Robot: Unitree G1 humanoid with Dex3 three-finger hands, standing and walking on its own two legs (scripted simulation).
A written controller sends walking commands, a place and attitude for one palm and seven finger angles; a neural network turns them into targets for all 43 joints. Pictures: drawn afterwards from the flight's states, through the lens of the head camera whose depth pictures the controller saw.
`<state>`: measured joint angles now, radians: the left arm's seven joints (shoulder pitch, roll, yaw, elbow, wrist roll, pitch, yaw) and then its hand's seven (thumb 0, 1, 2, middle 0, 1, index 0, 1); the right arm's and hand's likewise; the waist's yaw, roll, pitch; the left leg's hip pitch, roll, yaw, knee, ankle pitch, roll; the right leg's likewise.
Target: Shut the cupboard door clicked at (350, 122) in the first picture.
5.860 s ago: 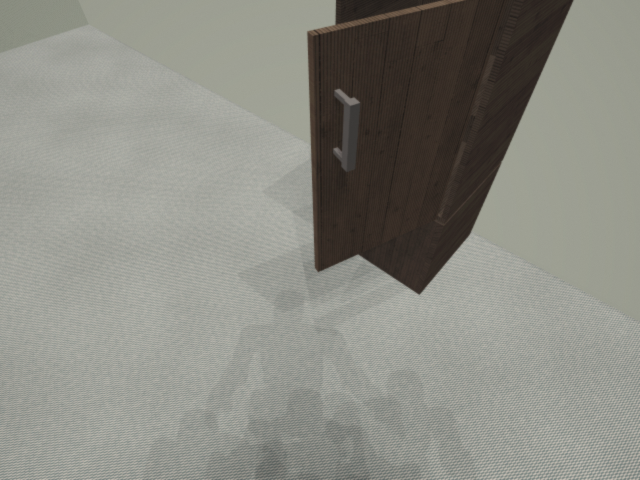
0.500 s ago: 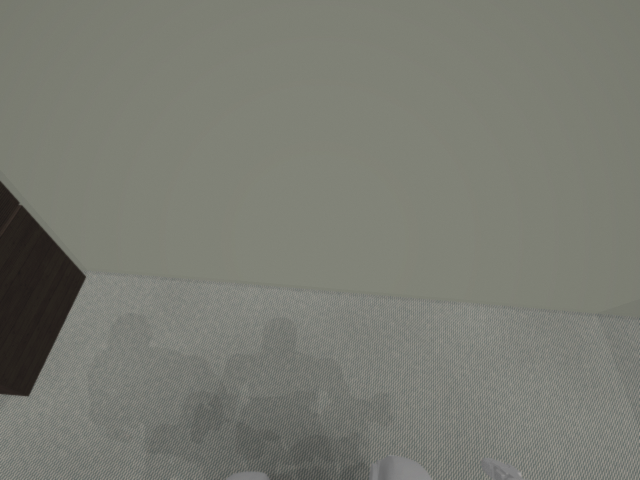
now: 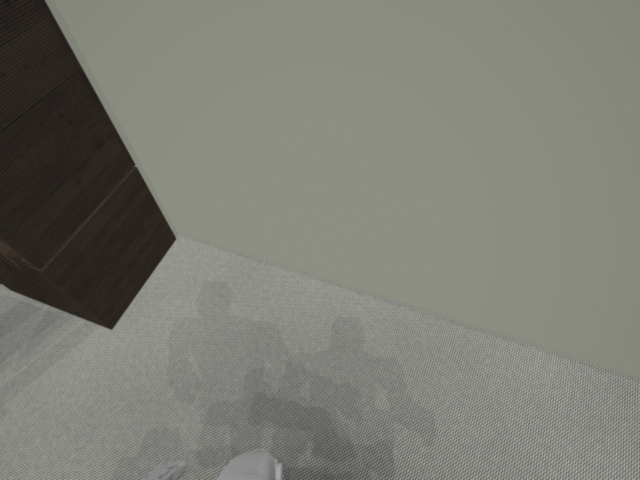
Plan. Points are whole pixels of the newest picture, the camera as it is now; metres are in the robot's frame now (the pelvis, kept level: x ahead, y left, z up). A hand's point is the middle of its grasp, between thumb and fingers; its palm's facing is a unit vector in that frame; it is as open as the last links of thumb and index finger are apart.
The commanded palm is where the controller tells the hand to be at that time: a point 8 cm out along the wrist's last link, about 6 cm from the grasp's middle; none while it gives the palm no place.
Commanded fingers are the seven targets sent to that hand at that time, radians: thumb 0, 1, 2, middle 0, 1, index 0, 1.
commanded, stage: turn to face it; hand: left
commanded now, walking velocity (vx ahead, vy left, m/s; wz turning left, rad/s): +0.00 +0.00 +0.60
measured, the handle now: out of the picture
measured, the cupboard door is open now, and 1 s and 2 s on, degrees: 70 70 70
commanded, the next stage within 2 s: take the last steps up to it in 1.42 s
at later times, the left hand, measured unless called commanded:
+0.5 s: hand out of the picture +0.07 +0.24 -0.16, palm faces +0.28 -0.92 -0.27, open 7.4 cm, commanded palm none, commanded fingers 0.00 0.90 0.90 -0.20 -0.30 -0.20 -0.30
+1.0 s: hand out of the picture -0.08 +0.21 -0.19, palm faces +0.60 -0.75 -0.26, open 7.4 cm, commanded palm none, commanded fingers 0.00 0.90 0.90 -0.20 -0.30 -0.20 -0.30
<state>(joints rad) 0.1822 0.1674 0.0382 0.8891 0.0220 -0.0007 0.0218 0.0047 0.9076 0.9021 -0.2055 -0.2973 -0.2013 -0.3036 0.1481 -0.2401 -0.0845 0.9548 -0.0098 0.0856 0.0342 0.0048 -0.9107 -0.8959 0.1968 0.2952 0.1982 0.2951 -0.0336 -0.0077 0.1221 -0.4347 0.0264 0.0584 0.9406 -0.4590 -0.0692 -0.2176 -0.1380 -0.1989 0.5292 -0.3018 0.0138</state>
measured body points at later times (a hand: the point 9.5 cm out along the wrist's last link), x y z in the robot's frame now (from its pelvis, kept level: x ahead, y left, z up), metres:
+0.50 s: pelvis +0.01 +0.01 +0.00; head +0.07 +0.02 +0.44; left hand +0.05 +0.29 -0.14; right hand +0.14 -0.22 -0.15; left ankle -0.01 +0.12 -0.74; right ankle +0.04 -0.13 -0.71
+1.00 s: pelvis +0.02 +0.01 -0.02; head +0.06 +0.07 +0.43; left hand -0.11 +0.25 -0.17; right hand +0.27 -0.12 -0.14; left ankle -0.03 +0.09 -0.74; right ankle +0.04 -0.13 -0.70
